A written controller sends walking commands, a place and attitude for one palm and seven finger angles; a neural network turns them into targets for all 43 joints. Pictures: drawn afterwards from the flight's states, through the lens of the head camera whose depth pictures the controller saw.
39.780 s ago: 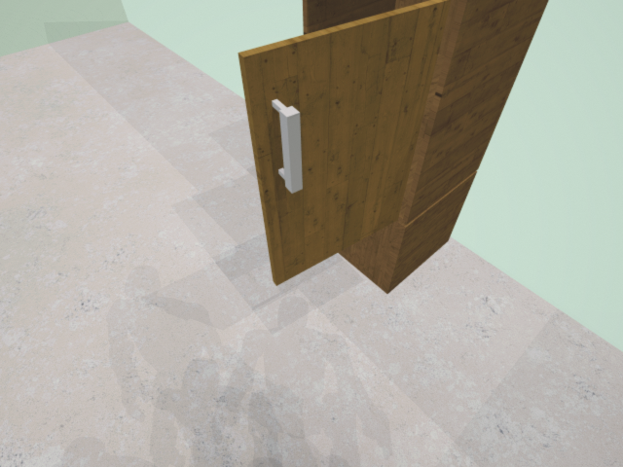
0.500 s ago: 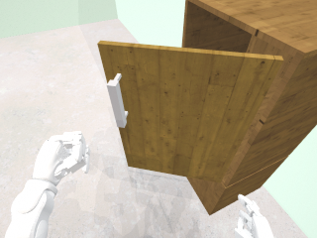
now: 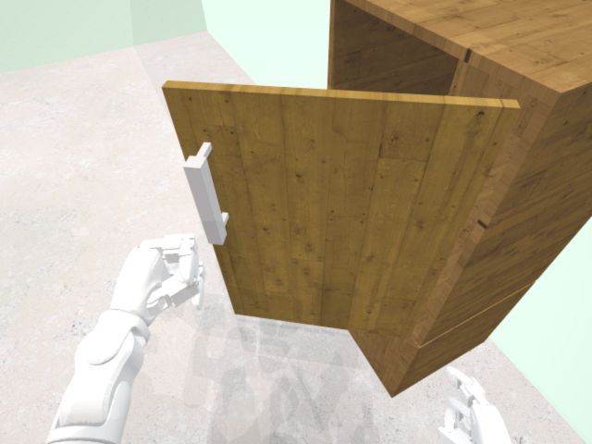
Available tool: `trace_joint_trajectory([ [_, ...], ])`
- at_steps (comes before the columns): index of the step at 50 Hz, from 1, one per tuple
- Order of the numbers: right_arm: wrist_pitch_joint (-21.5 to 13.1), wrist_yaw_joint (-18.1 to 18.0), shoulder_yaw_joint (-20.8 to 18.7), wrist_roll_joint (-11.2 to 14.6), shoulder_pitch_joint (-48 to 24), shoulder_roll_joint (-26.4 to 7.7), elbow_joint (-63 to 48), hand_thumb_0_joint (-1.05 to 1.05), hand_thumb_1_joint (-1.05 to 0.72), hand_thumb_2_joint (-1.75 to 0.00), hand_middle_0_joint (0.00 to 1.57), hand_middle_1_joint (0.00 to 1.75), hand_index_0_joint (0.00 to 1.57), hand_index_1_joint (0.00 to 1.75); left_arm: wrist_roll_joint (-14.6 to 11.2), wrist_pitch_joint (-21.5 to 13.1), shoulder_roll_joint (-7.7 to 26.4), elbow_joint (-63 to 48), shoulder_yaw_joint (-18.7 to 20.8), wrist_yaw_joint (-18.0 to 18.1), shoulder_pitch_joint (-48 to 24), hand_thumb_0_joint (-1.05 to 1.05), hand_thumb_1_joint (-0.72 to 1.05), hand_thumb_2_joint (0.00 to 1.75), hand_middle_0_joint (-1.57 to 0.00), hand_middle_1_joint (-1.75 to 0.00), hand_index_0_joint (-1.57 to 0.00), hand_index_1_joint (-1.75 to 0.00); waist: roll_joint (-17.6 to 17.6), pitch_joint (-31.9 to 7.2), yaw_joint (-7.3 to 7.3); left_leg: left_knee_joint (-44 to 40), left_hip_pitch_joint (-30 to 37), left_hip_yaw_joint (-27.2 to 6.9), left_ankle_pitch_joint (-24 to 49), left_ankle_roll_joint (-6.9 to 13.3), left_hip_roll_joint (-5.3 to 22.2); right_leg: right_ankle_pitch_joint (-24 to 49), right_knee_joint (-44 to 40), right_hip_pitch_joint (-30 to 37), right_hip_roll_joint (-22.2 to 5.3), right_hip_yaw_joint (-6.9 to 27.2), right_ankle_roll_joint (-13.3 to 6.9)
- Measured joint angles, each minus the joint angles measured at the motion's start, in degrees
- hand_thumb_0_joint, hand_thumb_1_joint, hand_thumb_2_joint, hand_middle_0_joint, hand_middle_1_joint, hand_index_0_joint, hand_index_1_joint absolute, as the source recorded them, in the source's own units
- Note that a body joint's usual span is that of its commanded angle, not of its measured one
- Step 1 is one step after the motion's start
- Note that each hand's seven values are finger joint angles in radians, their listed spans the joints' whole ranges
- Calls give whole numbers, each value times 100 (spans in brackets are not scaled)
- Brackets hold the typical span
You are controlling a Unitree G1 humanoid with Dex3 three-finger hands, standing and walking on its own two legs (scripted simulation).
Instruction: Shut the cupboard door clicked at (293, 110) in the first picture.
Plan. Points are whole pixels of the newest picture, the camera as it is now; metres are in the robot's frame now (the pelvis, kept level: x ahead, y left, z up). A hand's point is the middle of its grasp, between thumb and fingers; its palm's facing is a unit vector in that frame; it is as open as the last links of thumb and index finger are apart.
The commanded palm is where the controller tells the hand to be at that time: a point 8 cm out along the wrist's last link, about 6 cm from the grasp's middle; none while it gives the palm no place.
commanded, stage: bring the fist close to the handle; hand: left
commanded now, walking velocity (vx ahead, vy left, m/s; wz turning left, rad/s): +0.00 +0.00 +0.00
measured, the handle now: (211, 195) +0.44 +0.16 +0.11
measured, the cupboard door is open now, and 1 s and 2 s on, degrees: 54 54 39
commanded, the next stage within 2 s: push the door shut along its arc in 0.68 s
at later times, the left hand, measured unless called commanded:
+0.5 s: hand (222, 241) +0.35 +0.12 +0.11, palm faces -0.09 -1.00 -0.03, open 3.1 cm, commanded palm +0.32 +0.18 +0.11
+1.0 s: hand (219, 238) +0.35 +0.13 +0.11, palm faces -0.15 -0.99 -0.04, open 3.1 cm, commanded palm +0.34 +0.18 +0.11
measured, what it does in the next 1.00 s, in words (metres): stands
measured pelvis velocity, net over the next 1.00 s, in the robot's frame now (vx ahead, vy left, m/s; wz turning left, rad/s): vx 0.00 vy -0.01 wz -0.01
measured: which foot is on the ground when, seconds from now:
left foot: down 0.00-1.00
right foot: down 0.00-1.00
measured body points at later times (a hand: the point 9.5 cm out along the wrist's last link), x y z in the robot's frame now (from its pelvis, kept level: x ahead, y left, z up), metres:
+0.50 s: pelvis +0.00 -0.01 +0.00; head +0.01 -0.03 +0.45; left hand +0.34 +0.18 +0.12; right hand +0.14 -0.25 -0.09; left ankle +0.02 +0.09 -0.72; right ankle -0.02 -0.09 -0.72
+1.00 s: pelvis +0.00 -0.01 +0.00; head +0.01 -0.03 +0.45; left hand +0.35 +0.18 +0.12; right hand +0.15 -0.26 -0.09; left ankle +0.02 +0.09 -0.72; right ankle -0.02 -0.09 -0.72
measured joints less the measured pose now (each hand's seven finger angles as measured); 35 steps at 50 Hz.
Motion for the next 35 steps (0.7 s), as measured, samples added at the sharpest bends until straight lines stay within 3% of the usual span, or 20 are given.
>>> trace_joint_trajectory([
  [7,120,38,38,-8,-39,80,89,1,-91,-90,21,30,21,30,54,-177,-4,498,114,240,-661,1,90,90,-130,-150,-130,-150,-102,-5,-32,-54,11,27,29,-27,15,13,-5,-23,14,29,-28],
  [17,319,64,-21,20,28,-5,114,1,-91,-90,21,30,21,30,149,-11,-161,1257,-116,315,-1308,1,90,90,-130,-150,-130,-150,-22,2,-91,-109,0,41,56,-22,7,34,-38,-49,7,45,-24],
  [25,472,132,-41,0,108,40,89,1,-91,-90,21,30,20,30,257,-291,-169,1355,47,527,-1287,1,90,90,-130,-150,-130,-150,-89,-39,-111,-226,110,135,64,-58,48,40,-76,-12,47,146,-56],
  [35,551,81,-78,38,79,-24,62,1,-91,-90,21,30,20,30,113,-294,-55,1389,168,280,-1122,1,90,90,-130,-150,-130,-150,-47,-8,-57,-270,174,84,87,-84,69,69,-161,82,74,100,-79],
])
